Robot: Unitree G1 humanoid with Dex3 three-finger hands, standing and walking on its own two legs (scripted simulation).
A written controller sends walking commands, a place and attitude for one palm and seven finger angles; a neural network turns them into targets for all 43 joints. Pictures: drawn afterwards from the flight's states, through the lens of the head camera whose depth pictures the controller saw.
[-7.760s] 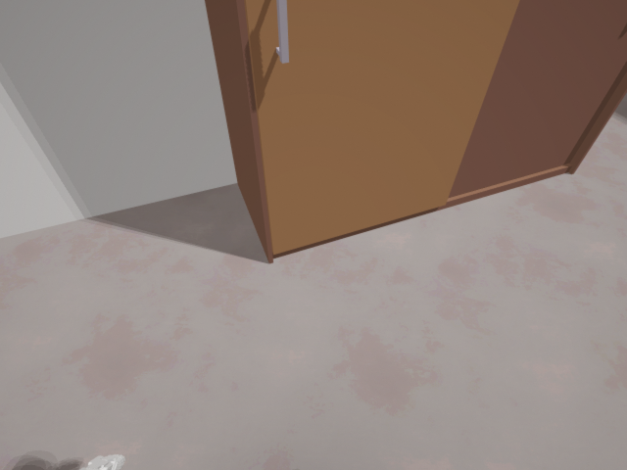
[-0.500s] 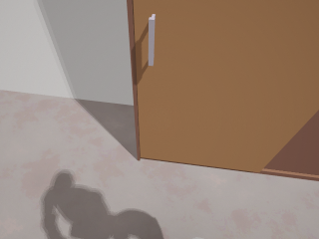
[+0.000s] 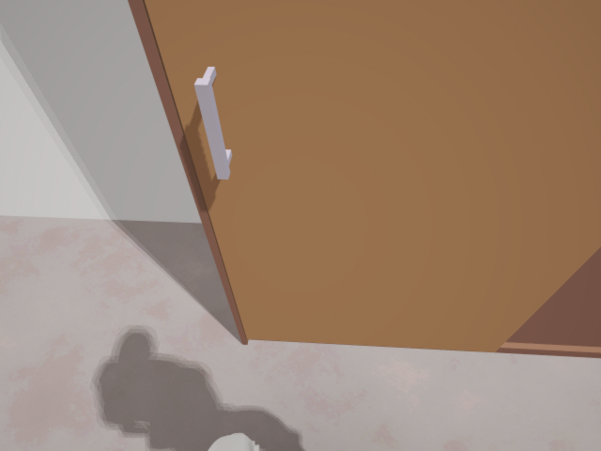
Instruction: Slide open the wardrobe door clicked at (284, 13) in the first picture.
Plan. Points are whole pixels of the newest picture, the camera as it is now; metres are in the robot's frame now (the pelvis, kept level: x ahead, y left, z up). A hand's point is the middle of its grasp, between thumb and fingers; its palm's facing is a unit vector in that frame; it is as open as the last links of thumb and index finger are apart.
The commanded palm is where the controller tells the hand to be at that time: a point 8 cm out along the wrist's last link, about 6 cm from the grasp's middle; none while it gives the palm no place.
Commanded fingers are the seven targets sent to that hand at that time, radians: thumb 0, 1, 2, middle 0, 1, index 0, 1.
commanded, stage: come to a stop and stand still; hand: left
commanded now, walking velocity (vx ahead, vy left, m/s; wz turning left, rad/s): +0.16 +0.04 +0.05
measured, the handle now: (217, 126) +0.54 +0.15 +0.15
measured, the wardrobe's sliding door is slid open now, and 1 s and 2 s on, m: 0.00 0.00 0.00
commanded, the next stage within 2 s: look again from close up in 1.96 s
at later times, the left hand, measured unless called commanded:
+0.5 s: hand out of the picture +0.07 +0.22 -0.18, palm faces +0.04 -0.97 -0.24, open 7.4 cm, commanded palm none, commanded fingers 0.00 0.90 0.90 -0.20 -0.30 -0.20 -0.30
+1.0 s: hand out of the picture +0.02 +0.20 -0.19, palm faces +0.02 -0.98 -0.22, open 7.4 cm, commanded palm none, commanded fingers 0.00 0.90 0.90 -0.20 -0.30 -0.20 -0.30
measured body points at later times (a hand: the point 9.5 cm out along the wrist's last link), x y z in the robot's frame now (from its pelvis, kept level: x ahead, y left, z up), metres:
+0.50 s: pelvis +0.03 +0.02 -0.01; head +0.07 +0.03 +0.44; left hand +0.07 +0.27 -0.16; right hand +0.13 -0.21 -0.15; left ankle +0.12 +0.14 -0.74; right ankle +0.00 -0.12 -0.70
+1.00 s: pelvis +0.02 +0.02 -0.01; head +0.06 +0.02 +0.44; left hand +0.02 +0.25 -0.17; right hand +0.02 -0.21 -0.17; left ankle +0.00 +0.13 -0.74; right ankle +0.01 -0.13 -0.74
